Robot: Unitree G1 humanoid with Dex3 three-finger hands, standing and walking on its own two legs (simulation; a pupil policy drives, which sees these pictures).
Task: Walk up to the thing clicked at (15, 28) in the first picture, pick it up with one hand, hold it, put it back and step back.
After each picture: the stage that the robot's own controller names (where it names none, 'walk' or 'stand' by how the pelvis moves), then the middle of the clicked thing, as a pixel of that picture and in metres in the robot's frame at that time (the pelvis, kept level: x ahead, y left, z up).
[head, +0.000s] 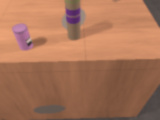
stand; (23, 37) +0.62 +0.32 +0.00
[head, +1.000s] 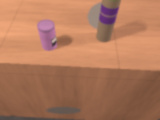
walk; (47, 35) +0.55 +0.17 +0.02
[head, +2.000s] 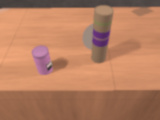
stand; (42, 60) +0.48 +0.20 +0.00
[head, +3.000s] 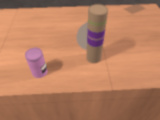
stand; (36, 63) +0.46 +0.21 +0.00
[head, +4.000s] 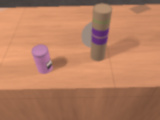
stand; (42, 59) +0.48 +0.20 +0.00
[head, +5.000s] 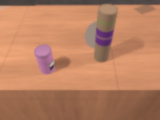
stand; (45, 60) +0.48 +0.18 +0.00
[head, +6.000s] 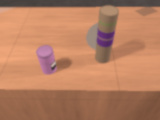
stand; (47, 60) +0.48 +0.18 +0.00
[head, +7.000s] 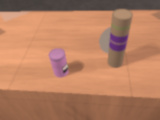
rise first; (59, 63) +0.47 +0.16 +0.00
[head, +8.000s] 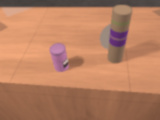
go down; (59, 58) +0.49 +0.16 +0.00
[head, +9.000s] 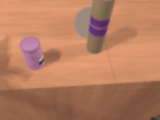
go down; (33, 54) +0.47 +0.16 +0.02
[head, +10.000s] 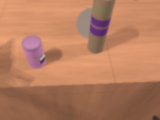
approach; (34, 52) +0.48 +0.16 +0.02
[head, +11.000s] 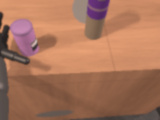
close in; (25, 38) +0.49 +0.17 +0.06
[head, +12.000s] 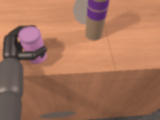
lift; (33, 46) +0.47 +0.15 +0.06
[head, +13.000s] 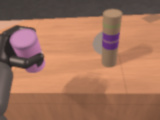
lift; (29, 52) +0.34 +0.17 +0.22
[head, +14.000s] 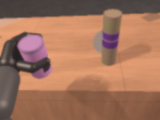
hold; (36, 57) +0.34 +0.16 +0.19
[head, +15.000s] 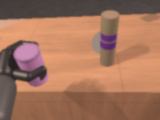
hold; (32, 66) +0.32 +0.16 +0.18
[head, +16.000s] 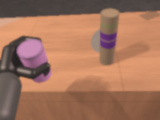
hold; (36, 62) +0.33 +0.15 +0.18
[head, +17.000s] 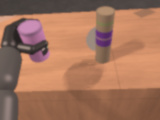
crouch; (35, 42) +0.40 +0.15 +0.20
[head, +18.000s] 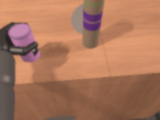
lower; (25, 44) +0.47 +0.17 +0.09
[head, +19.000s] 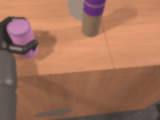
lower; (24, 39) +0.48 +0.16 +0.07
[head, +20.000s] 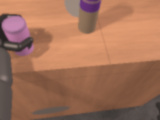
lower; (19, 37) +0.49 +0.16 +0.07
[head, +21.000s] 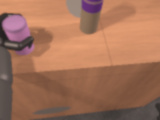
lower; (19, 36) +0.49 +0.17 +0.07
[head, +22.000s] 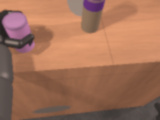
rest; (20, 33) +0.50 +0.16 +0.07
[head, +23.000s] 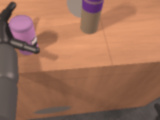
withdraw; (25, 36) +0.49 +0.15 +0.07
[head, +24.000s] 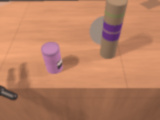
sink last; (52, 58) +0.46 +0.14 +0.04
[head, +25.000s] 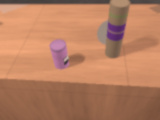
stand; (59, 54) +0.50 +0.15 +0.03
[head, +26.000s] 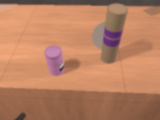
stand; (55, 61) +0.46 +0.15 +0.01
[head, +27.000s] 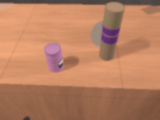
stand; (54, 58) +0.48 +0.15 +0.01
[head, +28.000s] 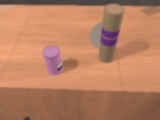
stand; (53, 61) +0.47 +0.16 +0.00
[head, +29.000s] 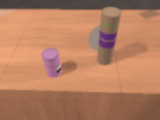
walk; (52, 63) +0.47 +0.15 +0.01
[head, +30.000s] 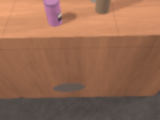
walk; (53, 11) +0.66 +0.16 +0.04
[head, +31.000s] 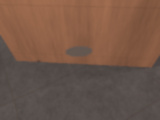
walk; out of the picture +1.04 +0.10 +0.03
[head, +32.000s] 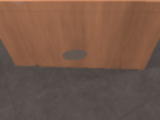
stand; out of the picture +1.12 +0.13 +0.02
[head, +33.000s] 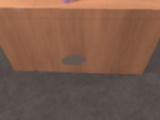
stand; out of the picture +1.10 +0.14 +0.00
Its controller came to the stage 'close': yes
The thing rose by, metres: 0.20
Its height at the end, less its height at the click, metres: +0.00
